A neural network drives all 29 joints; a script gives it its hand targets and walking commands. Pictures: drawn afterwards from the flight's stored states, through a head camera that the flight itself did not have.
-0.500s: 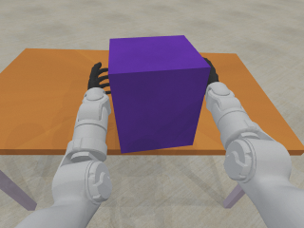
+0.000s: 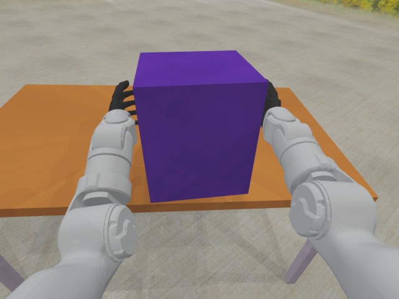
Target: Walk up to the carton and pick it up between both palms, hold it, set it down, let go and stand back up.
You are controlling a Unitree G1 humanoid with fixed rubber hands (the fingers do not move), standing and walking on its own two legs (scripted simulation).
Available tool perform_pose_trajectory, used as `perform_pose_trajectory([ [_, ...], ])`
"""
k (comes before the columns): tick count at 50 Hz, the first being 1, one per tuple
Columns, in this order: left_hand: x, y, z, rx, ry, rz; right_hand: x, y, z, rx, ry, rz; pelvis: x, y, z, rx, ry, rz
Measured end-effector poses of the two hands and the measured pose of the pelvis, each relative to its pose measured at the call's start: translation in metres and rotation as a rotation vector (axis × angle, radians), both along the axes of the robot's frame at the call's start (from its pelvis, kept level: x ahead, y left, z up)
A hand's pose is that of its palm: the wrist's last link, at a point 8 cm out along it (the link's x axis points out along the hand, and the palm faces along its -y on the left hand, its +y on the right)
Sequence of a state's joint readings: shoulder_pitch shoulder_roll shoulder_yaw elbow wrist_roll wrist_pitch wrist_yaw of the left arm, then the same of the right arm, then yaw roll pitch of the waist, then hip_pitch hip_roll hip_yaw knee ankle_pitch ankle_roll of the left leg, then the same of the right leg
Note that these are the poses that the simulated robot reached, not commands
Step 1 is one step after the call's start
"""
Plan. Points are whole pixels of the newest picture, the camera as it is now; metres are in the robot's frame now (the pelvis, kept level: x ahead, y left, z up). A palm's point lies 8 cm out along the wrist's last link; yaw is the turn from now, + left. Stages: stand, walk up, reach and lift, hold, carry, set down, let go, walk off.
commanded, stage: reach and lift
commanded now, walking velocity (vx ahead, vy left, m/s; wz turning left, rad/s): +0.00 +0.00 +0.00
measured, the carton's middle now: (194, 123) +0.44 +0.04 +0.19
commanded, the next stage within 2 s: hold in 1.46 s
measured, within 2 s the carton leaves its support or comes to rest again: neither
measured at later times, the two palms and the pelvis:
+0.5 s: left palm (105, 104) +0.41 +0.21 +0.24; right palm (262, 102) +0.42 -0.09 +0.25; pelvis +0.00 +0.02 +0.00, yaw +1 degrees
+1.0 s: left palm (110, 97) +0.41 +0.20 +0.25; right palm (267, 98) +0.42 -0.10 +0.26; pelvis +0.01 +0.02 +0.00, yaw +1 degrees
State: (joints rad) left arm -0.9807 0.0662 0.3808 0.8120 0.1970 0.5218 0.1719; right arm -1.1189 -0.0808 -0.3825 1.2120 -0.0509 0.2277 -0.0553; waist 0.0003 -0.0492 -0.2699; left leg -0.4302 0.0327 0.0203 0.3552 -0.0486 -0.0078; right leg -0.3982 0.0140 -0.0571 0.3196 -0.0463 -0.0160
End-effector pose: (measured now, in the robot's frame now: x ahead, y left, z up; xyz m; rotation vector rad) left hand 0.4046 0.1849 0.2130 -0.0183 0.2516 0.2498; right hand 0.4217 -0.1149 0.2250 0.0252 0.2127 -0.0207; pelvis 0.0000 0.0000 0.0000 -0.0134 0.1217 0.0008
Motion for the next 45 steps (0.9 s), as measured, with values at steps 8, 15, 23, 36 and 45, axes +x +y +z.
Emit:
perform_pose_trajectory([
  [8, -0.004, 0.006, 0.015, -0.001, 0.000, -0.019, -0.008, 0.006, 0.015, -0.002, 0.004, -0.017, -0.003, 0.004, 0.000, -0.001, -0.017, 0.003],
  [15, -0.004, 0.017, 0.021, 0.000, 0.006, -0.022, -0.009, 0.016, 0.021, 0.006, 0.013, -0.020, -0.004, 0.012, 0.000, -0.002, -0.019, 0.009],
  [23, -0.001, 0.024, 0.028, 0.036, 0.002, -0.029, -0.005, 0.024, 0.028, 0.002, 0.007, -0.017, -0.001, 0.016, 0.000, -0.003, -0.016, 0.011],
  [36, 0.009, 0.018, 0.027, 0.060, 0.022, -0.050, 0.000, 0.017, 0.024, 0.011, 0.029, -0.034, 0.004, 0.015, 0.001, -0.003, -0.009, 0.011],
  [45, 0.011, 0.017, 0.031, 0.080, 0.027, -0.058, 0.001, 0.017, 0.028, -0.003, 0.031, -0.031, 0.006, 0.015, 0.001, -0.003, -0.007, 0.011],
])
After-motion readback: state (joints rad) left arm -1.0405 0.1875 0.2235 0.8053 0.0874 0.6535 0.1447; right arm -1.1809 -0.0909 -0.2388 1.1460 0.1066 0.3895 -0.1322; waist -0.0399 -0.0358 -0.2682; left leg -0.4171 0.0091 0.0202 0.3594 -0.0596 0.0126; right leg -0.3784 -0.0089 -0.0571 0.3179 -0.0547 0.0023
